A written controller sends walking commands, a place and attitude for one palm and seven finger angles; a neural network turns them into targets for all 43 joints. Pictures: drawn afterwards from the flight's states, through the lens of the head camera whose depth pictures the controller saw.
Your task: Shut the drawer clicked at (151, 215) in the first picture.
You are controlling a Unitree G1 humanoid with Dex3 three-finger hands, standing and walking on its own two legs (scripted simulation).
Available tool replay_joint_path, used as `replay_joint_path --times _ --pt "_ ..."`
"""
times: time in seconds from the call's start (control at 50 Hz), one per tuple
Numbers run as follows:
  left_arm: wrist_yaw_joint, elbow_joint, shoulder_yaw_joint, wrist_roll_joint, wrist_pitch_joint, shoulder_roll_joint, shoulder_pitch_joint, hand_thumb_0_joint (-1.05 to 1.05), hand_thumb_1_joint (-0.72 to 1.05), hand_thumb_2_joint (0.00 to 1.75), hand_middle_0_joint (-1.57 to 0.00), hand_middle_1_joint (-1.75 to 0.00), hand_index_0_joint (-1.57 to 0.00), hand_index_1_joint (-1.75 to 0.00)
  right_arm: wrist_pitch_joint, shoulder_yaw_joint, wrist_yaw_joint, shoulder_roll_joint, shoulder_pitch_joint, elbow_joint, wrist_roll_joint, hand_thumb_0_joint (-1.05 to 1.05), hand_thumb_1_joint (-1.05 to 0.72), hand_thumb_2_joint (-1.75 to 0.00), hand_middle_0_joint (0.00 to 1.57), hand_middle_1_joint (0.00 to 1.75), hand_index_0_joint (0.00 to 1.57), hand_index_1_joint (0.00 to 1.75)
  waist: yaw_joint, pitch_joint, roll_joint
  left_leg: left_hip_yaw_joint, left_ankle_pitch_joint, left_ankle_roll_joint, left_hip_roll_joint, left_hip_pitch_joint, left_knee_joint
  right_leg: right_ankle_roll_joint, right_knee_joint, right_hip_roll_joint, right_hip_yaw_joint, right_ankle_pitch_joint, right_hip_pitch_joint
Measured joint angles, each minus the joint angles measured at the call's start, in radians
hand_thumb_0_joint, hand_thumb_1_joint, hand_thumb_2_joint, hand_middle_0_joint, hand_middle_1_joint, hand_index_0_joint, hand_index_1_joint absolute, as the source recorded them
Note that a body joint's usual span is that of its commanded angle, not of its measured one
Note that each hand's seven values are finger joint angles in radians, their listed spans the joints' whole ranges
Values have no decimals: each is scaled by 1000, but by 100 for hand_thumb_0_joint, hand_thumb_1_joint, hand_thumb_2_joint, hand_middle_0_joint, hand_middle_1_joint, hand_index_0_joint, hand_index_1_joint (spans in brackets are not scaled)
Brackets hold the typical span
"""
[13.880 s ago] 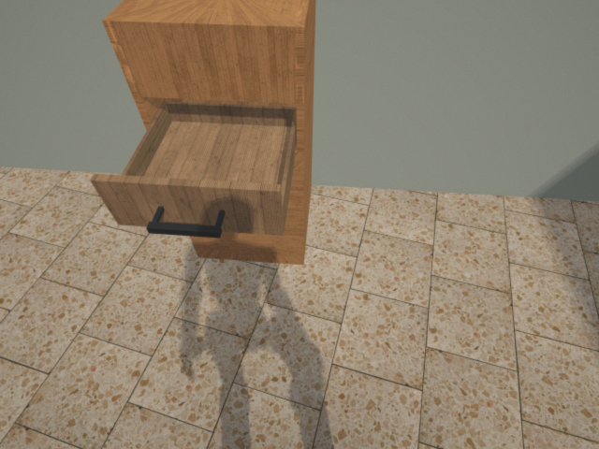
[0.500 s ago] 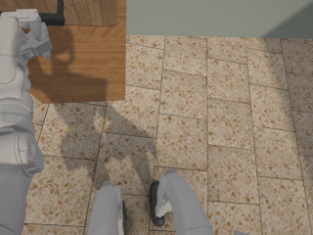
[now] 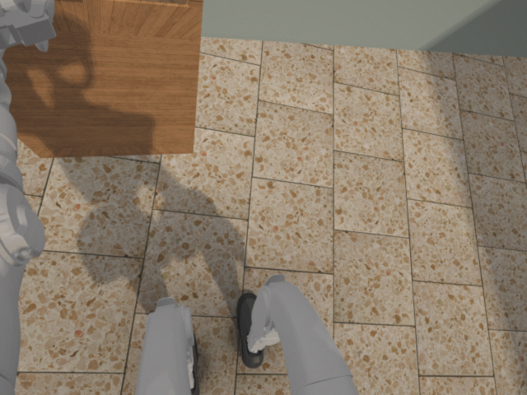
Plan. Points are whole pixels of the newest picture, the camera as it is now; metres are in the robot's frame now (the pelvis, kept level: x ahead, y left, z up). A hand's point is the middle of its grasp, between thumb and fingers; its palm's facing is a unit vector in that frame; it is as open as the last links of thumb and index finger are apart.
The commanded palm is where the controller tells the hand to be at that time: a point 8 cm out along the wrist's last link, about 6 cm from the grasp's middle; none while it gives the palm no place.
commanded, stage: push the drawer shut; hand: left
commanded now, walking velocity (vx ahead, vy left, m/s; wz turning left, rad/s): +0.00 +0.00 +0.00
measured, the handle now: out of the picture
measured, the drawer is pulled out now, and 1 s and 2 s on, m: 0.00 0.00 0.00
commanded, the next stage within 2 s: pull the fist back off the drawer in 0.04 s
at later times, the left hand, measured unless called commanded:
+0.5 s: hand (32, 10) +0.59 +0.22 +0.05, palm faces +0.00 -1.00 -0.05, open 3.4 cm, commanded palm +0.60 +0.19 +0.05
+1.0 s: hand (53, 19) +0.58 +0.19 +0.05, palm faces +0.01 -1.00 -0.04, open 3.3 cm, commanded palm +0.53 +0.22 +0.07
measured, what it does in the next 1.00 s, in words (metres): stands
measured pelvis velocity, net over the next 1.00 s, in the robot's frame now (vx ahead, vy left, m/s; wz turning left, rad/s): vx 0.03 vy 0.01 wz -0.01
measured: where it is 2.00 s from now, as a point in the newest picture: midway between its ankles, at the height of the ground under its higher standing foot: (219, 360)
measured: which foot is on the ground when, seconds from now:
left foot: down 0.00-1.00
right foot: down 0.00-1.00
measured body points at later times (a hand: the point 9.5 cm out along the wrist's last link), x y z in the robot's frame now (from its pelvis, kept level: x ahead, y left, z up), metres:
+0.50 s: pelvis -0.01 +0.01 -0.01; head +0.22 +0.07 +0.38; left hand +0.59 +0.27 +0.05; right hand -0.03 -0.25 -0.08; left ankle +0.03 +0.08 -0.58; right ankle +0.09 -0.11 -0.58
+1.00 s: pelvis +0.03 +0.01 +0.03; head +0.24 +0.04 +0.43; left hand +0.57 +0.25 +0.06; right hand +0.05 -0.25 -0.08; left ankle +0.03 +0.08 -0.58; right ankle +0.09 -0.11 -0.58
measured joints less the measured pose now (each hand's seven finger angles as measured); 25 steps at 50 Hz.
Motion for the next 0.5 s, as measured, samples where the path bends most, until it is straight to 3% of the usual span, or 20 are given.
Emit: replay_joint_path --times 0.3,0.5 --pt "-3 29 -36 13 42 57 -74 2 48 91 -140 -160 -140 -160 -49 19 -17 -10 -2 5 1 0 -91 -90 20 30 21 30 -32 2 -6 -6 18 6 -5 -44 14 4 3 5 1 20 -37" --pt "-10 -21 -9 18 56 34 -48 2 50 88 -140 -160 -140 -160 -25 13 9 5 21 -8 -3 0 -91 -90 20 30 21 30 -21 9 -2 -7 13 9 -2 -39 18 9 0 10 2 21 -29"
